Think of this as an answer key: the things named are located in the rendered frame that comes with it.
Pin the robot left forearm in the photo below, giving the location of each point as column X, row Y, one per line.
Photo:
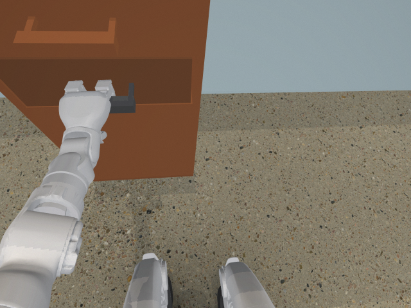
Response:
column 65, row 185

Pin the left robot hand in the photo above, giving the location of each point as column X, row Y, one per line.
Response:
column 79, row 107

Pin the robot left upper arm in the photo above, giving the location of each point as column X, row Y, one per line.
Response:
column 41, row 247

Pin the cabinet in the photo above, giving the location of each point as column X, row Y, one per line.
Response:
column 158, row 140

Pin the handle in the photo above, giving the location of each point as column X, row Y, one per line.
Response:
column 123, row 104
column 66, row 43

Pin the drawer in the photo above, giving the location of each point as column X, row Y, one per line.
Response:
column 40, row 81

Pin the robot right shin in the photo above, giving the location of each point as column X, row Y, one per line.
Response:
column 228, row 303

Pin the robot right thigh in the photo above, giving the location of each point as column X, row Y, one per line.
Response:
column 239, row 283

